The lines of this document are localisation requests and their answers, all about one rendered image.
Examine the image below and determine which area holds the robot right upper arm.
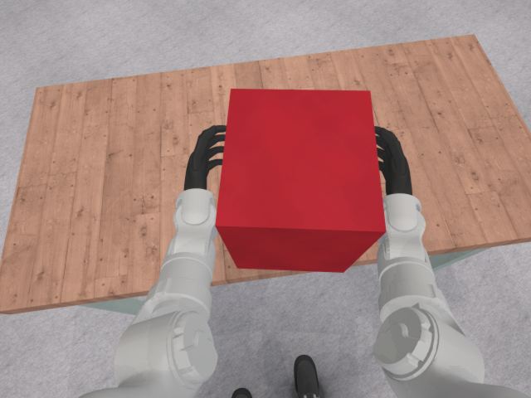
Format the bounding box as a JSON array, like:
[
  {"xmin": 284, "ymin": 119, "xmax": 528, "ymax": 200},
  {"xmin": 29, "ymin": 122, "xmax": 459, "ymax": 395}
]
[{"xmin": 373, "ymin": 307, "xmax": 531, "ymax": 398}]

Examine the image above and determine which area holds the robot left upper arm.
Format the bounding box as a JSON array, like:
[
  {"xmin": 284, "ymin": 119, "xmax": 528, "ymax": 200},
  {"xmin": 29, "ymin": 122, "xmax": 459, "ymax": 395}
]
[{"xmin": 79, "ymin": 309, "xmax": 218, "ymax": 398}]

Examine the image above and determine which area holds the robot left forearm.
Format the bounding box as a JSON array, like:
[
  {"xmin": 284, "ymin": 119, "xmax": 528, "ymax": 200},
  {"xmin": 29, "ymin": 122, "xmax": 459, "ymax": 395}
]
[{"xmin": 114, "ymin": 188, "xmax": 217, "ymax": 380}]

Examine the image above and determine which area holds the robot right foot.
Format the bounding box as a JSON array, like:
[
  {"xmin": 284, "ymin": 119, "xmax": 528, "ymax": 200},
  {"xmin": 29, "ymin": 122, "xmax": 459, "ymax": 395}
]
[{"xmin": 294, "ymin": 355, "xmax": 319, "ymax": 398}]

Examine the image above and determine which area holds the robot right hand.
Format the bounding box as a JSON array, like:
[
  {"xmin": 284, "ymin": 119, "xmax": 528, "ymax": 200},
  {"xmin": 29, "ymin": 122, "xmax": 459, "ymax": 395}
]
[{"xmin": 374, "ymin": 126, "xmax": 412, "ymax": 195}]

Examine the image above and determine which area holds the table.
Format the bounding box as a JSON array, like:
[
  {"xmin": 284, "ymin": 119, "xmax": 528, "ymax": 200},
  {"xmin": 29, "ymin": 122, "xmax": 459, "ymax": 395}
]
[{"xmin": 0, "ymin": 34, "xmax": 531, "ymax": 315}]

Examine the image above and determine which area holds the robot right forearm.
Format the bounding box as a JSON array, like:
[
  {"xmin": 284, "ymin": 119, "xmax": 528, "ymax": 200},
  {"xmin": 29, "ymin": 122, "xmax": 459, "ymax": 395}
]
[{"xmin": 377, "ymin": 193, "xmax": 467, "ymax": 337}]

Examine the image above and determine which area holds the carton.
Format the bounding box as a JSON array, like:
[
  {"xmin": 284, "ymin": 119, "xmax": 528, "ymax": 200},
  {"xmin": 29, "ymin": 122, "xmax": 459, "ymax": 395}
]
[{"xmin": 215, "ymin": 89, "xmax": 386, "ymax": 273}]

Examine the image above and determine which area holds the robot left hand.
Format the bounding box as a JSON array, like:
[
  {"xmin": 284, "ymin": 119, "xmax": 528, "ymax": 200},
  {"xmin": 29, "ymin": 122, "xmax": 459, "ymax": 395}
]
[{"xmin": 184, "ymin": 125, "xmax": 227, "ymax": 191}]

